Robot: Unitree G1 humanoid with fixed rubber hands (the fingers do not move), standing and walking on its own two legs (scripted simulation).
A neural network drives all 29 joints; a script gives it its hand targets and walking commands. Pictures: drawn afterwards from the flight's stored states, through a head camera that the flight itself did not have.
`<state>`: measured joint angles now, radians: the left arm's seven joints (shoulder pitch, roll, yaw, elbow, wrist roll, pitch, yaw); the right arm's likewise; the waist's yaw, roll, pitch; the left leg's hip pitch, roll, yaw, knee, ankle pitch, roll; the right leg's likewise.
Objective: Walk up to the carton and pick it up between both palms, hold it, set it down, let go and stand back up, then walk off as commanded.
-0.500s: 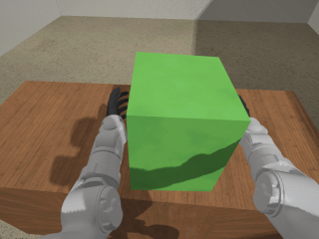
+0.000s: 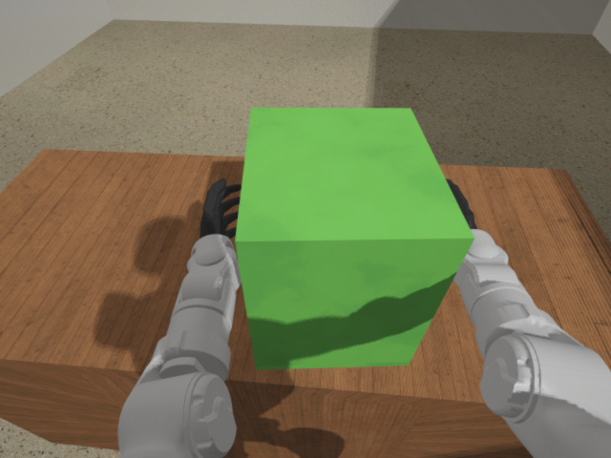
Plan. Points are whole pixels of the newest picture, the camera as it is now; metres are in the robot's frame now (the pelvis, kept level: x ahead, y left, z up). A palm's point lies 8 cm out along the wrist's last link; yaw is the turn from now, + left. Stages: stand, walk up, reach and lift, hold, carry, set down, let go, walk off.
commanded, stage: set down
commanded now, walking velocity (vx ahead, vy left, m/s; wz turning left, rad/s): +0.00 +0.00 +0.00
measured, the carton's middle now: (332, 240) +0.45 +0.02 +0.04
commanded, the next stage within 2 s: none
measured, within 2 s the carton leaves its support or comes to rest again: rests again in 0.06 s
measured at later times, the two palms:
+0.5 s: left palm (214, 246) +0.39 +0.18 +0.08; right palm (454, 232) +0.43 -0.15 +0.09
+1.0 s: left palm (219, 251) +0.39 +0.18 +0.08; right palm (457, 238) +0.43 -0.16 +0.07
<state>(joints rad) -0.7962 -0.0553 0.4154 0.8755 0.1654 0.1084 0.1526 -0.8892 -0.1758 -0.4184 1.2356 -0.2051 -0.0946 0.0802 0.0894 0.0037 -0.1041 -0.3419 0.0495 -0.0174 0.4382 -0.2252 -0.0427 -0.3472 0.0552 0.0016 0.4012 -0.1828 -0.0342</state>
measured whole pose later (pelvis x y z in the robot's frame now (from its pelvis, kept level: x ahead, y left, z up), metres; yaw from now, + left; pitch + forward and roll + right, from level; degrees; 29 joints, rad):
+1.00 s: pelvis +0.00 +0.00 +0.00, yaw +0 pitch +7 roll -1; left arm -0.75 -0.04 0.27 0.90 0.17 0.07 0.22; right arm -0.86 -0.23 -0.25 1.25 0.00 -0.12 0.09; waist 0.11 0.00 -0.08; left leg -0.34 0.05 -0.02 0.44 -0.23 -0.04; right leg -0.35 0.06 0.00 0.40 -0.18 -0.03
